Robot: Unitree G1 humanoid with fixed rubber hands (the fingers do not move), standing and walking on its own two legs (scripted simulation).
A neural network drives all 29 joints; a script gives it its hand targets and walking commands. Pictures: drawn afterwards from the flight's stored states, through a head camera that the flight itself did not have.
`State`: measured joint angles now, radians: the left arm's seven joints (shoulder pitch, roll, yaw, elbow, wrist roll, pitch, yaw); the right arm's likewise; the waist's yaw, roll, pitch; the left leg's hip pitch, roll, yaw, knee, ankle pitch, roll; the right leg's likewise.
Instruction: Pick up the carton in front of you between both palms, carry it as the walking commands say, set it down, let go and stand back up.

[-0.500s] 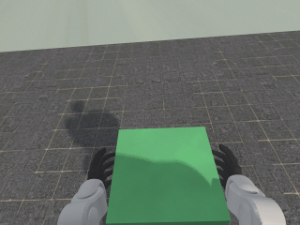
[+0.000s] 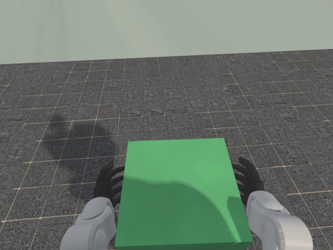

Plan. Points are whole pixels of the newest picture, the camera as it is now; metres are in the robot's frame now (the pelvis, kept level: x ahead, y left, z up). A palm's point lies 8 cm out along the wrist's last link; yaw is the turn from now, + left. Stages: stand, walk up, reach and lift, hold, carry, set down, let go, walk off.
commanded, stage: carry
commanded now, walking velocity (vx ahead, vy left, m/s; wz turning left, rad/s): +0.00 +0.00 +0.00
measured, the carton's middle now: (178, 207) +0.24 +0.00 +0.01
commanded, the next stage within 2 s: hold in 1.90 s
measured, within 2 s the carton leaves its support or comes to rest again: neither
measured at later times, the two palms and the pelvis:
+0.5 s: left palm (123, 122) +0.41 +0.13 +0.11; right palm (238, 119) +0.42 -0.17 +0.10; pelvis +0.20 -0.02 +0.01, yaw +3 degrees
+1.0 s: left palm (122, 127) +0.40 +0.13 +0.10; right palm (239, 122) +0.41 -0.17 +0.10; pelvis +0.19 -0.03 +0.01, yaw +3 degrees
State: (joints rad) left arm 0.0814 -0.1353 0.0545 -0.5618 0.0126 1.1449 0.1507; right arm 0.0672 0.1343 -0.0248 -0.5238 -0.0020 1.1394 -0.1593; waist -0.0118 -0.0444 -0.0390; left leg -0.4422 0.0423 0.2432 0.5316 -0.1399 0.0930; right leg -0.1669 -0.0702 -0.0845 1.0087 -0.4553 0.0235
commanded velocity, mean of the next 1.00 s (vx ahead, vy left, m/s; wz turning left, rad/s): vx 0.00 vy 0.00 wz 0.00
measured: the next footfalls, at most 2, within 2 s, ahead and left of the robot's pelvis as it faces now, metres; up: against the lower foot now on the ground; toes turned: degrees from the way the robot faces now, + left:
right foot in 0.32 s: +0.25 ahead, -0.12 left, +0.00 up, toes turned +8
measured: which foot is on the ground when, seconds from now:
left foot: down 0.00-1.00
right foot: up 0.00-0.30, down 0.32-1.00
